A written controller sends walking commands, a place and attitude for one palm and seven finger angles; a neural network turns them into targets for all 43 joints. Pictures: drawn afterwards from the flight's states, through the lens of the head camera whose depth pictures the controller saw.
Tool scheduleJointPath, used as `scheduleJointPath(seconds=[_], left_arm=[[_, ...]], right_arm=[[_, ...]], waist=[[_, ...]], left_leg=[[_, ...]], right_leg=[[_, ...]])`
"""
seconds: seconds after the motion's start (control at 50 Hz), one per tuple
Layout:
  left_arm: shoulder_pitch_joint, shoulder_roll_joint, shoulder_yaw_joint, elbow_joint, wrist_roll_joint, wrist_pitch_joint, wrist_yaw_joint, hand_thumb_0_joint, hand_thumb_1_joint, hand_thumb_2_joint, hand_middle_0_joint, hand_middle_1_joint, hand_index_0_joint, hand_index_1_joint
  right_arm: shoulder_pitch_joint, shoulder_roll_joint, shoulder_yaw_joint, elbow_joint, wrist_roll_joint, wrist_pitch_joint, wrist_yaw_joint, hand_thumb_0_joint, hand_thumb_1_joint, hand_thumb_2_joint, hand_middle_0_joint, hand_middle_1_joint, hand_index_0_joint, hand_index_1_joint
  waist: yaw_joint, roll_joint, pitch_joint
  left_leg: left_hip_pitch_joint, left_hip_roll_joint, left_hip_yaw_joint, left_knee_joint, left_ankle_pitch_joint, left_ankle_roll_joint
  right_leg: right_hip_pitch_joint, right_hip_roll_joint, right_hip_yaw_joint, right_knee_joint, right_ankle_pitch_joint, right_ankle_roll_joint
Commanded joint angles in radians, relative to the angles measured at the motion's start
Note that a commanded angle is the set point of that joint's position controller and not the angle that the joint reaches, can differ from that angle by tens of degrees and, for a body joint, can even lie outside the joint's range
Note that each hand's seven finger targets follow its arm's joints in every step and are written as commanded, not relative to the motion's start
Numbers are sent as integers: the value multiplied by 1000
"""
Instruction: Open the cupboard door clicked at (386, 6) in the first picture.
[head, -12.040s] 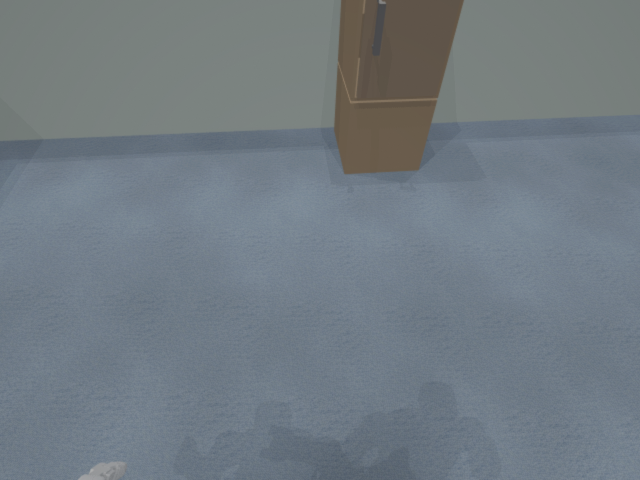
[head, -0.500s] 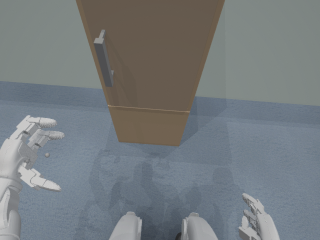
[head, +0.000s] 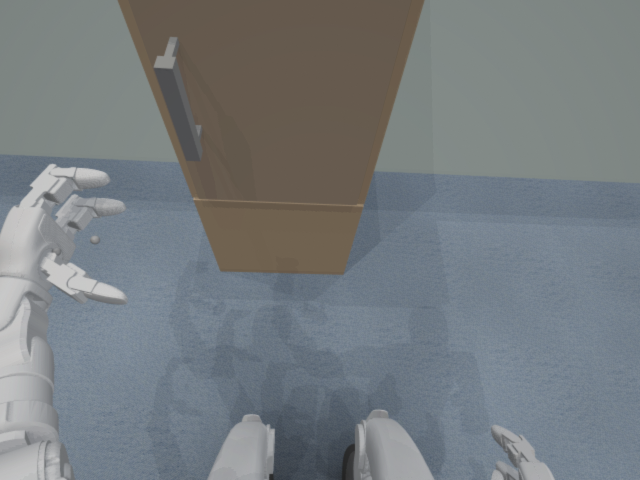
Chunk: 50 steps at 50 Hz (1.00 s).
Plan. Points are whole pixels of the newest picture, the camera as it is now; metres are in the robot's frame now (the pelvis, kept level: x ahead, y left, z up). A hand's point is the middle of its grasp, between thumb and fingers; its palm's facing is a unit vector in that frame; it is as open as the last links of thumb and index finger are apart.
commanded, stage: move the hooked fingers beside the handle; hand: left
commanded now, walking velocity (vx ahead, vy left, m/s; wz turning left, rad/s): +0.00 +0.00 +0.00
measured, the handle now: (184, 104) +0.61 +0.22 +0.04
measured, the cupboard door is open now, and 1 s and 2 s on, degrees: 0 0 0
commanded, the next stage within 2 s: slide the fingers in behind the handle in 1.80 s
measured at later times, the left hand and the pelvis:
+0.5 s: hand (125, 180) +0.46 +0.26 +0.05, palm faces +0.00 -1.00 -0.04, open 14.0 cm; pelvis +0.00 +0.00 -0.01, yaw -1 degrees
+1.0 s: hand (138, 134) +0.54 +0.26 +0.05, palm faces +0.01 -1.00 -0.05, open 14.0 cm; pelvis -0.01 +0.00 -0.03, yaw -2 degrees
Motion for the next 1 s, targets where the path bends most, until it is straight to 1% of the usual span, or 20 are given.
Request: scheduleJointPath(seconds=[0.0,0.06,0.1,0.14,0.18,0.22,0.26,0.32,0.44,0.5,0.54,0.58,0.64,0.68,0.72,0.82,0.86,0.9,0.94,0.98], left_arm=[[-350,297,73,-146,-9,-74,0,0,-500,300,-300,-1200,-300,-1200],[-398,309,72,-156,-1,-90,7,0,-500,300,-300,-1200,-300,-1200],[-404,328,90,-98,9,-87,16,0,-500,300,-300,-1200,-300,-1200],[-468,309,65,-50,15,-86,20,0,-500,300,-300,-1200,-300,-1200],[-493,355,92,4,34,-83,26,0,-500,300,-300,-1200,-300,-1200],[-541,356,77,13,52,-91,30,0,-500,300,-300,-1200,-300,-1200],[-561,376,91,22,54,-102,32,0,-500,300,-300,-1200,-300,-1200],[-634,385,80,83,73,-109,37,0,-500,300,-300,-1200,-300,-1200],[-687,444,110,125,88,-110,41,0,-500,300,-300,-1200,-300,-1200],[-739,485,118,187,107,-95,41,0,-500,300,-300,-1200,-300,-1200],[-804,487,102,185,112,-98,41,0,-500,300,-300,-1200,-300,-1200],[-832,543,132,182,123,-105,43,0,-500,300,-300,-1200,-300,-1200],[-858,510,101,196,122,-105,36,0,-500,300,-300,-1200,-300,-1200],[-877,568,128,242,133,-86,35,0,-500,300,-300,-1200,-300,-1200],[-887,560,104,280,152,-63,36,0,-500,300,-300,-1200,-300,-1200],[-1027,652,123,276,184,-57,58,0,-500,300,-300,-1200,-300,-1200],[-1045,645,116,283,188,-61,59,0,-500,300,-300,-1200,-300,-1200],[-1070,677,119,322,206,-46,64,0,-500,300,-300,-1200,-300,-1200],[-1114,650,80,350,215,-26,65,0,-500,300,-300,-1200,-300,-1200],[-1130,741,123,355,231,-11,67,0,-500,300,-300,-1200,-300,-1200]], right_arm=[[69,-178,-70,-93,1,-27,-15,0,-900,-900,200,300,200,300],[88,-178,-74,-83,-2,-15,-11,0,-900,-900,200,300,200,300],[97,-182,-73,-72,-4,-3,-9,0,-900,-900,200,300,200,300],[102,-179,-69,-67,-5,6,-10,0,-900,-900,200,300,200,300],[112,-186,-69,-62,-5,20,-9,0,-900,-900,200,300,200,300],[118,-183,-67,-60,-8,30,-6,0,-900,-900,200,300,200,300],[131,-185,-69,-57,-11,39,-2,0,-900,-900,200,300,200,300],[137,-185,-65,-47,-14,56,-1,0,-900,-900,200,300,200,300],[162,-192,-60,-45,-21,84,4,0,-900,-900,200,300,200,300],[166,-195,-53,-40,-20,99,2,0,-900,-900,200,300,200,300],[172,-195,-49,-40,-21,102,0,0,-900,-900,200,300,200,300],[184,-203,-48,-35,-26,109,0,0,-900,-900,200,300,200,300],[198,-202,-47,-30,-30,115,4,0,-900,-900,200,300,200,300],[203,-212,-41,-24,-29,126,2,0,-900,-900,200,300,200,300],[208,-210,-35,-30,-28,133,3,0,-900,-900,200,300,200,300],[230,-222,-22,-27,-36,141,-1,0,-900,-900,200,300,200,300],[241,-223,-21,-26,-40,144,3,0,-900,-900,200,300,200,300],[246,-227,-13,-24,-40,151,2,0,-900,-900,200,300,200,300],[250,-226,-5,-27,-40,152,2,0,-900,-900,200,300,200,300],[261,-236,3,-33,-41,161,-2,0,-900,-900,200,300,200,300]], waist=[[0,127,-399],[-4,155,-454],[-5,130,-432],[-25,102,-403],[-25,96,-407],[-28,136,-421],[-26,138,-464],[-49,129,-443],[-53,148,-494],[-76,113,-452],[-93,145,-448],[-90,167,-516],[-104,196,-527],[-114,178,-506],[-121,183,-480],[-150,217,-515],[-154,252,-553],[-169,237,-526],[-196,253,-503],[-189,256,-538]], left_leg=[[211,-18,-14,-179,318,7],[273,-13,-22,-175,380,2],[245,-11,-25,-173,373,2],[213,-12,-23,-164,352,10],[191,-13,-18,-162,329,12],[210,-12,-21,-160,345,10],[231,-10,-21,-148,378,10],[205,-9,-26,-139,350,14],[210,-8,-29,-115,409,18],[138,-7,-22,-106,351,26],[141,-7,-25,-100,344,28],[161,-5,-31,-88,376,26],[201,-3,-43,-81,419,23],[154,1,-40,-73,388,26],[124,-2,-36,-74,353,30],[113,3,-52,-51,350,33],[162,5,-62,-45,387,26],[121,7,-64,-36,363,31],[109,7,-65,-28,354,37],[85,8,-66,-19,366,37]], right_leg=[[234,33,26,-110,172,-30],[219,37,21,-104,201,-31],[218,37,18,-102,198,-30],[210,40,20,-102,196,-29],[213,37,24,-103,188,-26],[200,36,23,-97,195,-28],[202,39,25,-91,217,-27],[179,39,24,-88,199,-24],[188,42,28,-72,250,-24],[192,42,35,-78,232,-17],[168,44,37,-76,222,-20],[176,43,37,-64,242,-18],[135,46,26,-56,249,-22],[135,46,29,-60,238,-16],[128,46,31,-68,216,-15],[88,48,27,-51,192,-16],[56,51,18,-43,197,-20],[45,51,16,-40,182,-17],[12,53,14,-40,178,-17],[39,52,15,-32,191,-15]])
